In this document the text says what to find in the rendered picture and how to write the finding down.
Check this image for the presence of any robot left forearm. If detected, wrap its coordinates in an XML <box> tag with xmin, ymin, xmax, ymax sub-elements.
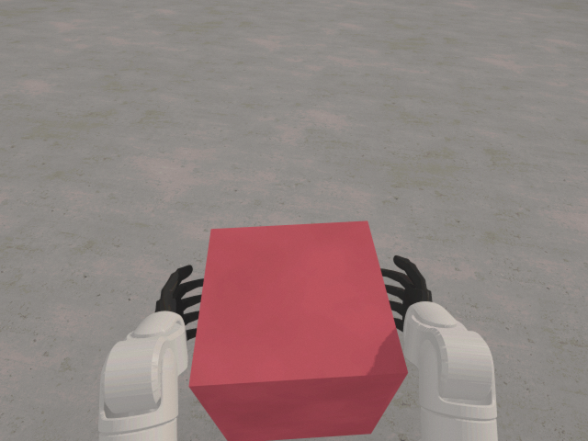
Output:
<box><xmin>98</xmin><ymin>311</ymin><xmax>188</xmax><ymax>441</ymax></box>

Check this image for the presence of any robot left hand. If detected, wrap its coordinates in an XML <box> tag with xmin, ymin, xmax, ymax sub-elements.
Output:
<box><xmin>155</xmin><ymin>265</ymin><xmax>204</xmax><ymax>340</ymax></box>

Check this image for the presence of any carton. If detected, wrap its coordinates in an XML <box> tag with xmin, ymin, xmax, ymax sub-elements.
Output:
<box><xmin>188</xmin><ymin>220</ymin><xmax>408</xmax><ymax>441</ymax></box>

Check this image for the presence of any robot right forearm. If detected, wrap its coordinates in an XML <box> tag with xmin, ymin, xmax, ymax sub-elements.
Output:
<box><xmin>403</xmin><ymin>301</ymin><xmax>498</xmax><ymax>441</ymax></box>

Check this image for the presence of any robot right hand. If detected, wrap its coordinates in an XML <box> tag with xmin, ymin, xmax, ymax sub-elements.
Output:
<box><xmin>380</xmin><ymin>255</ymin><xmax>432</xmax><ymax>332</ymax></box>

